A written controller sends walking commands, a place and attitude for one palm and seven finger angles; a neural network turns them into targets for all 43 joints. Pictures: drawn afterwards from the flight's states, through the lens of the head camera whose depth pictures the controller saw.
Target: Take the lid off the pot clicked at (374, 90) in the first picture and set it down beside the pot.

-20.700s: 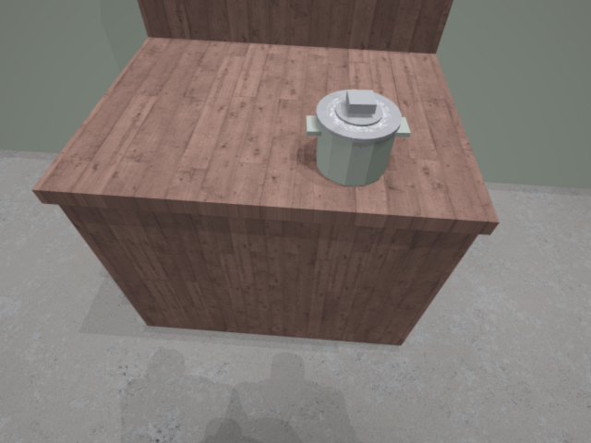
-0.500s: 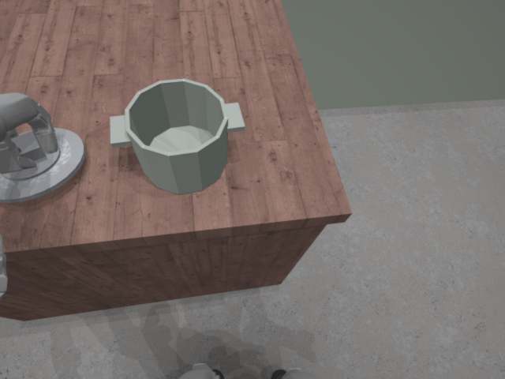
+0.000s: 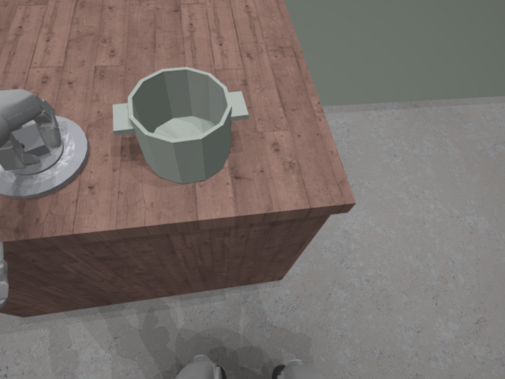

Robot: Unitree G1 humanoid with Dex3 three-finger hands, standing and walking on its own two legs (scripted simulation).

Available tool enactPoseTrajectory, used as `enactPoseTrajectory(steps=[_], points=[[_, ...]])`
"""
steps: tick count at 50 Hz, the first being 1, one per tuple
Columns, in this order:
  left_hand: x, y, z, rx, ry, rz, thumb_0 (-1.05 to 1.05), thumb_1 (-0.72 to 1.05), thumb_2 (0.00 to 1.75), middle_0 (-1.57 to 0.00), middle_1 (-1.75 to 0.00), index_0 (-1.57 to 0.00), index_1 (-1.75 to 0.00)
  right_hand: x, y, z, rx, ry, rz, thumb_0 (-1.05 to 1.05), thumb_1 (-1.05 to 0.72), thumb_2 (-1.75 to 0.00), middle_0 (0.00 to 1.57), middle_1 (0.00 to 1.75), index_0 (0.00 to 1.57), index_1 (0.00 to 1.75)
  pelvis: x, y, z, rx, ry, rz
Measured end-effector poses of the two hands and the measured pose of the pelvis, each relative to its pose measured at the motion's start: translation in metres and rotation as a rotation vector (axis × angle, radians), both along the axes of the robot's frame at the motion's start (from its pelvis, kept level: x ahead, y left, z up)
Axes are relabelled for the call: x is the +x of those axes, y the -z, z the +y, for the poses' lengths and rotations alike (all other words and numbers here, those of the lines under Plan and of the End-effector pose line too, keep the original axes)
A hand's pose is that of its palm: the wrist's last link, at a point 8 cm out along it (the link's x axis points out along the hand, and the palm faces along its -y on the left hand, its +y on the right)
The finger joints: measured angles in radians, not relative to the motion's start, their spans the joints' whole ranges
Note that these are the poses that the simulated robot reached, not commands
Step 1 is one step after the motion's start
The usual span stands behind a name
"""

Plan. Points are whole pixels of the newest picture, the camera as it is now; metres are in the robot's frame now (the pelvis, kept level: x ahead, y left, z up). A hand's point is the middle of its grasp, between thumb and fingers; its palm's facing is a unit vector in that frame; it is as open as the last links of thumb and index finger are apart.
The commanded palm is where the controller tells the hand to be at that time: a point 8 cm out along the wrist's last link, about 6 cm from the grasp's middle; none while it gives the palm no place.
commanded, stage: open the fingers wide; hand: left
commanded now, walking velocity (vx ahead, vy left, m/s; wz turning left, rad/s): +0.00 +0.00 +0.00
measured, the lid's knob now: (26, 143) +0.48 +0.35 +0.03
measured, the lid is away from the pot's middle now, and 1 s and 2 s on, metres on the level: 0.25 0.25 0.25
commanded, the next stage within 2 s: raise the empty hand in 0.92 s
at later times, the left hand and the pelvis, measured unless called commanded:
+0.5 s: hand (18, 148) +0.45 +0.34 +0.05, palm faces -0.45 -0.12 -0.89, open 8.8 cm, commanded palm +0.48 +0.33 +0.11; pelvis +0.00 +0.00 +0.00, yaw +0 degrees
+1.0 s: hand (18, 154) +0.44 +0.34 +0.05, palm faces -0.45 -0.11 -0.89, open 11.0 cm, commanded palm +0.47 +0.32 +0.11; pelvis +0.00 +0.00 +0.01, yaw +1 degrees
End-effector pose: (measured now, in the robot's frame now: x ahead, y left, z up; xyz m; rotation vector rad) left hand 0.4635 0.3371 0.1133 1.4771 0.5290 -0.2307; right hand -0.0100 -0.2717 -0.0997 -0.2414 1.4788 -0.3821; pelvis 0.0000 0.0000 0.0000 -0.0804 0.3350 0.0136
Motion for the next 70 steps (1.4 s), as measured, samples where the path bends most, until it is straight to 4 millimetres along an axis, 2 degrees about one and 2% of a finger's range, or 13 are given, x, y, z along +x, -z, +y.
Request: enactPoseTrajectory(steps=[13,23,36,53,70], points=[[-0.002,0.002,0.001,0.005,-0.042,-0.008,-0.03,0.2,0.87,-0.5,-0.94,-0.65,-1.01,0.013,-0.004,-0.004,-0.01,-0.028,-0.045,0.0,-0.9,-0.89,0.2,0.3,0.2,0.3,-0.003,-0.001,0.001,0.001,-0.01,-0.011],[-0.002,0.001,0.003,-0.006,-0.025,-0.006,-0.01,0.17,0.79,-0.5,-0.96,-0.54,-0.97,0.016,-0.005,-0.003,-0.011,-0.021,-0.046,0.0,-0.9,-0.89,0.2,0.3,0.2,0.3,0.003,-0.002,0.002,0.0,-0.005,-0.011],[-0.008,0.003,0.004,-0.005,-0.023,-0.01,0.0,0.06,0.64,-0.4,-0.95,-0.38,-0.92,0.024,-0.002,0.002,0.018,-0.026,-0.051,0.0,-0.9,-0.89,0.2,0.3,0.2,0.3,0.005,-0.005,0.002,0.002,-0.008,-0.018],[-0.014,0.003,0.001,-0.01,-0.026,-0.017,0.0,0.02,0.6,-0.35,-0.91,-0.34,-0.9,0.025,-0.006,-0.007,-0.004,-0.038,-0.066,0.0,-0.9,-0.89,0.2,0.3,0.2,0.3,0.001,-0.006,-0.002,0.005,-0.013,-0.03],[-0.007,-0.026,0.007,-0.006,-0.065,-0.023,0.0,0.02,0.6,-0.35,-0.9,-0.34,-0.9,0.026,-0.01,-0.006,0.0,-0.024,-0.087,0.0,-0.9,-0.89,0.2,0.3,0.2,0.3,0.007,-0.011,-0.003,0.009,-0.011,-0.053]])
